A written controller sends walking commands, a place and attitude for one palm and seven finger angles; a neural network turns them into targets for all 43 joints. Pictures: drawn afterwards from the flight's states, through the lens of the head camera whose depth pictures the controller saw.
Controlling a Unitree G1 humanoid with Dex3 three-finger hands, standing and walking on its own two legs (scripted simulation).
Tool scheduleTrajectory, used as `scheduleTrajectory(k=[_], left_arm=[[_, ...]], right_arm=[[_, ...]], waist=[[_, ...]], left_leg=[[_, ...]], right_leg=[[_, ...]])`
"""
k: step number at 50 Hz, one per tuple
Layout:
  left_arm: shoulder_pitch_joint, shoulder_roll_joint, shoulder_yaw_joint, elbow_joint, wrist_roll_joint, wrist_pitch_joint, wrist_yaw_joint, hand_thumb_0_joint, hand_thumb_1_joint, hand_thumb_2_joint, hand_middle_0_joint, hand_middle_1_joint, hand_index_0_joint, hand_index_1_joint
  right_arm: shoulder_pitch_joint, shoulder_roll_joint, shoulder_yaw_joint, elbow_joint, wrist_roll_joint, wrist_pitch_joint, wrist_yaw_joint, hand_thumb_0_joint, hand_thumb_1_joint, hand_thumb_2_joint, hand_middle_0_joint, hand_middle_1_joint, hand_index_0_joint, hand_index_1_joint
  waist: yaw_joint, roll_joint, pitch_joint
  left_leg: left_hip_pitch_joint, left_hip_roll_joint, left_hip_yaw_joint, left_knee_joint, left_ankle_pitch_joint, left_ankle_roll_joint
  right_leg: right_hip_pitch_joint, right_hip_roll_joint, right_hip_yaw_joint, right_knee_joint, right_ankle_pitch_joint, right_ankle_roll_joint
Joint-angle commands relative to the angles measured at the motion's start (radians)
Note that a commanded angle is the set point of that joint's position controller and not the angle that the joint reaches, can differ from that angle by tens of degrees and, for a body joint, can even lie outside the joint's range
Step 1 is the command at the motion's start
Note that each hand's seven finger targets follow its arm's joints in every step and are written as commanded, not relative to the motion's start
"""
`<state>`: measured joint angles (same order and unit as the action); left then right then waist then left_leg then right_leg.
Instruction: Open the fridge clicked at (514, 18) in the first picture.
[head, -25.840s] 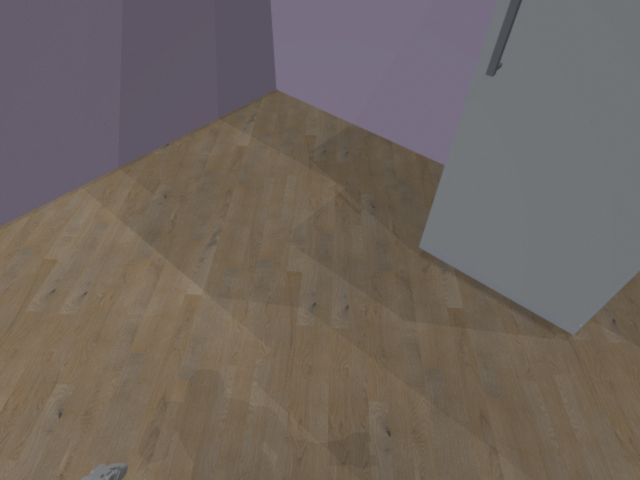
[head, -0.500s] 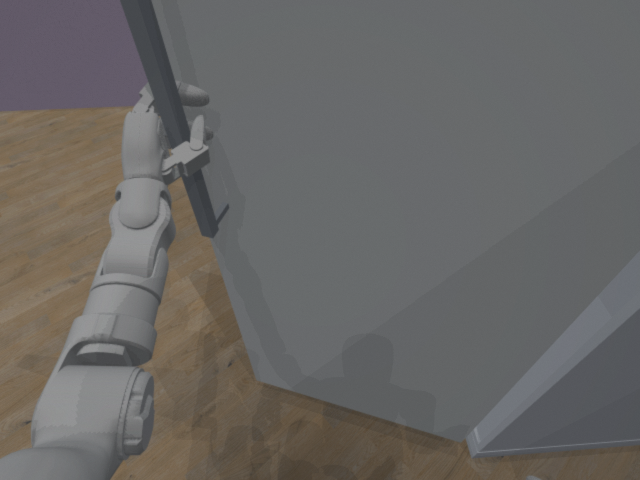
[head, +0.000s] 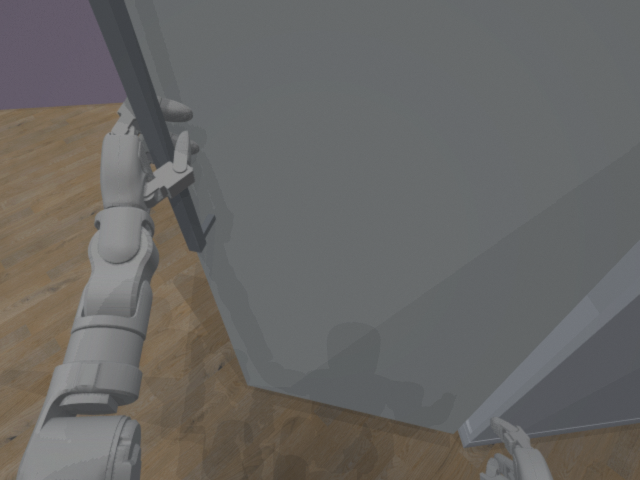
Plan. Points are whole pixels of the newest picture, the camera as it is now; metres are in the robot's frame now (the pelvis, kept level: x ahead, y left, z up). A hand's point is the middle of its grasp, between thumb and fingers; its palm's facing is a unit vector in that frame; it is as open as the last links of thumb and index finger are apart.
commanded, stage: stop walking and hold the door back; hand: left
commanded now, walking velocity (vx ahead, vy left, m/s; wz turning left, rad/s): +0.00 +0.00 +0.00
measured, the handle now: (160, 106) +0.43 +0.19 +0.26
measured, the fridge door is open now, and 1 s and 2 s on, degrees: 70 70 70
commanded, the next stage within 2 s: loosen the grip on the handle in 0.18 s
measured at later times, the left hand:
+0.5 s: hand (172, 167) +0.40 +0.18 +0.20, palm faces +0.18 -0.98 -0.11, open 8.1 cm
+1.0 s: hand (167, 176) +0.39 +0.19 +0.20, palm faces +0.21 -0.97 -0.16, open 14.5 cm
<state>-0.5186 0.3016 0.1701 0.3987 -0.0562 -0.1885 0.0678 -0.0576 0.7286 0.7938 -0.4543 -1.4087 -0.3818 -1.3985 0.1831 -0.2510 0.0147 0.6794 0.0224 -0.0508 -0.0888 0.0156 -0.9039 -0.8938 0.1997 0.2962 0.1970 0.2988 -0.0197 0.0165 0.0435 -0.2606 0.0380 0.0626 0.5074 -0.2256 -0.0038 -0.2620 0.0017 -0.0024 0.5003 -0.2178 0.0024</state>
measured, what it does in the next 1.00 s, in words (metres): stands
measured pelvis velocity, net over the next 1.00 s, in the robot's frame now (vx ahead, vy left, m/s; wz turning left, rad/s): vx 0.02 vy -0.01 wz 0.02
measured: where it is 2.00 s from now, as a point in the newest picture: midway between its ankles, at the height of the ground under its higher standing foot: outside the picture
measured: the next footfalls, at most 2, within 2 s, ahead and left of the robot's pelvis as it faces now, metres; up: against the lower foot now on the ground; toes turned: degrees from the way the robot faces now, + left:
none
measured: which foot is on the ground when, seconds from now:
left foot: down 0.00-1.00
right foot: down 0.00-1.00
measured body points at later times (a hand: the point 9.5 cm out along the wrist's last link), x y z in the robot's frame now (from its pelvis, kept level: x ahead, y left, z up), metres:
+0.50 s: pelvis -0.01 +0.00 -0.01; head -0.02 +0.00 +0.44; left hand +0.38 +0.24 +0.21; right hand +0.13 -0.24 -0.09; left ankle +0.03 +0.12 -0.74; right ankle +0.03 -0.12 -0.74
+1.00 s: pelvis +0.02 -0.01 +0.00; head +0.03 -0.02 +0.45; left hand +0.37 +0.24 +0.20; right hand +0.17 -0.26 -0.10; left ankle +0.03 +0.12 -0.74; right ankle +0.03 -0.12 -0.74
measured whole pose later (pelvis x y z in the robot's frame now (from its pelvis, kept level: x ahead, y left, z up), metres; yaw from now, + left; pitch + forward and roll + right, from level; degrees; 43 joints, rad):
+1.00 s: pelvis +0.02 -0.01 +0.00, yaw +1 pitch +2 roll +0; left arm -0.40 0.31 0.23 0.32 -0.10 -0.25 -0.03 -0.01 -0.55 0.21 -0.30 -1.19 -0.27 -1.17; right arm 0.24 -0.25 0.01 0.69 0.02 -0.15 -0.07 0.02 -0.90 -0.89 0.20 0.30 0.20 0.30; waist 0.00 0.02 -0.04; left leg -0.32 0.04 0.04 0.55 -0.27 -0.02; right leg -0.33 0.00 -0.02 0.57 -0.29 -0.01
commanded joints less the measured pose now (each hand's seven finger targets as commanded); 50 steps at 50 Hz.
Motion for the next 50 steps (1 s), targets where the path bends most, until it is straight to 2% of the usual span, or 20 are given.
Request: scheduleTrajectory(k=[1,4,13,14,15,16,17,18,20,22,23,26,28,32,34,36,40,47,48,50], left_arm=[[-0.270,0.199,0.062,-0.228,0.008,-0.047,0.011,0.000,0.900,0.900,-0.450,-1.400,-0.450,-1.400],[-0.276,0.163,0.024,-0.260,0.005,-0.045,0.010,0.000,0.900,0.900,-0.450,-1.400,-0.450,-1.400],[-0.294,0.169,0.017,-0.191,0.002,-0.034,0.014,0.000,0.900,0.900,-0.450,-1.400,-0.450,-1.400],[-1.082,0.792,0.445,-0.396,0.147,-0.063,-0.005,0.000,0.900,0.900,-0.450,-1.400,-0.450,-1.400],[-0.732,0.277,0.121,0.133,0.131,0.032,-0.075,0.000,0.779,0.842,-0.450,-1.400,-0.450,-1.400],[-0.457,0.143,0.130,0.025,0.027,0.041,-0.119,0.000,0.658,0.783,-0.450,-1.400,-0.450,-1.400],[-0.473,0.188,0.174,-0.084,-0.049,0.008,-0.142,0.000,0.538,0.725,-0.450,-1.400,-0.450,-1.400],[-0.395,0.222,0.215,-0.047,-0.058,-0.004,-0.129,0.000,0.417,0.667,-0.450,-1.400,-0.450,-1.400],[-0.518,0.149,0.086,-0.104,-0.041,-0.060,-0.094,0.000,0.175,0.550,-0.450,-1.400,-0.450,-1.400],[-0.480,0.158,0.064,-0.044,-0.003,-0.117,-0.056,0.000,-0.067,0.433,-0.450,-1.400,-0.450,-1.400],[-0.480,0.209,0.101,-0.049,0.010,-0.143,-0.042,0.000,-0.188,0.375,-0.450,-1.400,-0.450,-1.400],[-0.520,0.188,0.033,-0.056,0.029,-0.183,-0.047,0.000,-0.550,0.200,-0.423,-1.367,-0.423,-1.367],[-0.505,0.236,0.078,-0.055,0.018,-0.194,-0.052,0.000,-0.550,0.200,-0.397,-1.333,-0.397,-1.333],[-0.501,0.198,0.024,-0.054,-0.010,-0.176,-0.079,0.000,-0.550,0.200,-0.343,-1.267,-0.343,-1.267],[-0.475,0.332,0.155,-0.131,-0.031,-0.182,-0.074,0.000,-0.550,0.200,-0.317,-1.233,-0.317,-1.233],[-0.467,0.280,0.126,-0.217,-0.041,-0.182,-0.077,0.000,-0.550,0.200,-0.290,-1.200,-0.290,-1.200],[-0.341,0.247,0.131,-0.261,-0.061,-0.158,-0.076,0.000,-0.550,0.200,-0.250,-1.150,-0.250,-1.150],[-0.240,0.198,0.099,-0.329,-0.056,-0.117,-0.086,0.000,-0.550,0.200,-0.250,-1.150,-0.250,-1.150],[-0.221,0.279,0.175,-0.271,-0.050,-0.109,-0.084,0.000,-0.550,0.200,-0.250,-1.150,-0.250,-1.150],[-0.241,0.260,0.153,-0.276,-0.058,-0.101,-0.106,0.000,-0.550,0.200,-0.250,-1.150,-0.250,-1.150]], right_arm=[[-0.056,-0.108,-0.041,-0.139,0.003,-0.036,-0.006,0.000,-0.900,-0.900,0.200,0.300,0.200,0.300],[-0.064,-0.102,-0.035,-0.141,0.002,-0.036,-0.009,0.000,-0.900,-0.900,0.200,0.300,0.200,0.300],[-0.058,-0.101,-0.031,-0.120,0.001,-0.026,-0.018,0.000,-0.900,-0.900,0.200,0.300,0.200,0.300],[-0.040,-0.112,-0.095,-0.159,-0.025,-0.065,0.021,0.000,-0.900,-0.900,0.200,0.300,0.200,0.300],[-0.025,-0.087,-0.062,-0.125,-0.022,-0.127,0.037,0.000,-0.900,-0.900,0.200,0.300,0.200,0.300],[0.035,-0.103,-0.079,-0.124,0.028,-0.138,0.036,0.000,-0.900,-0.900,0.200,0.300,0.200,0.300],[0.008,-0.124,-0.061,-0.125,0.021,-0.132,0.029,0.000,-0.900,-0.900,0.200,0.300,0.200,0.300],[0.006,-0.112,-0.055,-0.121,0.010,-0.131,0.026,0.000,-0.900,-0.900,0.200,0.300,0.200,0.300],[-0.014,-0.107,-0.041,-0.135,0.005,-0.147,0.029,0.000,-0.900,-0.900,0.200,0.300,0.200,0.300],[-0.007,-0.117,-0.038,-0.145,0.005,-0.160,0.036,0.000,-0.900,-0.900,0.200,0.300,0.200,0.300],[-0.010,-0.128,-0.041,-0.147,0.003,-0.160,0.034,0.000,-0.900,-0.900,0.200,0.300,0.200,0.300],[-0.011,-0.125,-0.038,-0.157,0.005,-0.168,0.032,0.000,-0.900,-0.900,0.200,0.300,0.200,0.300],[-0.007,-0.133,-0.043,-0.148,0.005,-0.168,0.027,0.000,-0.900,-0.900,0.200,0.300,0.200,0.300],[0.001,-0.133,-0.042,-0.138,0.014,-0.171,0.015,0.000,-0.900,-0.900,0.200,0.300,0.200,0.300],[0.001,-0.145,-0.051,-0.138,0.011,-0.168,0.006,0.000,-0.900,-0.900,0.200,0.300,0.200,0.300],[-0.012,-0.123,-0.047,-0.142,0.005,-0.169,0.006,0.000,-0.900,-0.900,0.200,0.300,0.200,0.300],[0.007,-0.125,-0.052,-0.127,0.004,-0.167,0.011,0.000,-0.900,-0.900,0.200,0.300,0.200,0.300],[0.001,-0.117,-0.052,-0.140,0.007,-0.153,0.018,0.000,-0.900,-0.900,0.200,0.300,0.200,0.300],[0.012,-0.130,-0.053,-0.123,0.005,-0.143,0.011,0.000,-0.900,-0.900,0.200,0.300,0.200,0.300],[0.005,-0.120,-0.047,-0.134,0.011,-0.134,0.011,0.000,-0.900,-0.900,0.200,0.300,0.200,0.300]], waist=[[0.031,0.000,-0.297],[0.028,0.038,-0.287],[0.026,-0.020,-0.250],[0.081,-0.267,-0.165],[-0.055,-0.194,-0.510],[0.016,-0.087,-0.504],[0.040,0.168,-0.535],[0.063,0.307,-0.486],[0.005,0.090,-0.314],[-0.003,-0.080,-0.204],[0.003,-0.084,-0.203],[-0.007,-0.052,-0.246],[0.006,-0.016,-0.255],[-0.013,-0.046,-0.246],[0.023,-0.029,-0.326],[0.027,0.021,-0.385],[0.033,-0.012,-0.379],[0.031,-0.028,-0.368],[0.035,-0.051,-0.341],[0.027,-0.049,-0.334]], left_leg=[[0.118,0.102,-0.087,-0.064,0.215,0.028],[0.127,0.110,-0.090,-0.079,0.222,0.029],[0.096,0.089,-0.079,-0.085,0.122,0.024],[0.024,0.082,-0.037,-0.010,0.120,0.058],[0.099,-0.030,-0.018,-0.145,0.348,0.024],[0.187,0.000,-0.050,-0.067,0.395,-0.009],[0.314,0.004,-0.056,-0.062,0.329,-0.039],[0.323,-0.005,-0.061,-0.058,0.264,-0.053],[0.143,0.003,-0.071,-0.082,-0.027,-0.017],[0.007,0.004,-0.078,-0.100,-0.209,0.007],[-0.010,0.002,-0.071,-0.090,-0.215,0.013],[-0.015,-0.015,-0.049,-0.064,-0.234,0.021],[-0.021,-0.019,-0.039,-0.048,-0.215,0.024],[-0.031,-0.027,-0.024,-0.029,-0.189,0.030],[-0.011,-0.026,-0.015,-0.025,-0.108,0.033],[0.027,-0.029,-0.010,-0.015,0.009,0.032],[0.052,-0.028,-0.006,0.001,0.162,0.031],[0.064,-0.032,-0.003,0.011,0.197,0.031],[0.046,-0.029,-0.003,0.012,0.201,0.032],[0.039,-0.033,-0.004,0.011,0.183,0.030]], right_leg=[[0.091,-0.071,0.058,-0.065,0.154,0.009],[0.076,-0.064,0.045,-0.057,0.158,0.011],[0.055,-0.077,0.061,-0.107,0.095,0.010],[0.065,-0.079,0.143,-0.189,0.247,0.000],[0.143,0.003,-0.031,0.040,0.405,-0.055],[0.055,0.002,-0.072,0.036,0.286,-0.047],[-0.003,-0.003,-0.051,0.001,0.173,-0.035],[-0.025,-0.010,-0.052,-0.001,0.118,-0.044],[-0.083,-0.004,-0.040,-0.027,0.004,-0.030],[-0.123,0.000,-0.034,-0.030,-0.121,-0.022],[-0.110,-0.007,-0.027,-0.030,-0.134,-0.023],[-0.119,-0.005,-0.004,-0.021,-0.185,-0.022],[-0.096,-0.011,0.011,-0.031,-0.186,-0.026],[-0.099,-0.010,0.022,-0.055,-0.202,-0.016],[-0.018,-0.016,0.037,-0.061,-0.155,-0.015],[0.029,-0.013,0.026,-0.034,-0.026,-0.019],[0.055,-0.009,0.004,-0.011,0.181,-0.015],[0.044,-0.006,-0.008,-0.002,0.239,-0.006],[0.052,-0.008,-0.006,-0.004,0.249,-0.008],[0.045,-0.009,-0.004,-0.006,0.241,-0.004]])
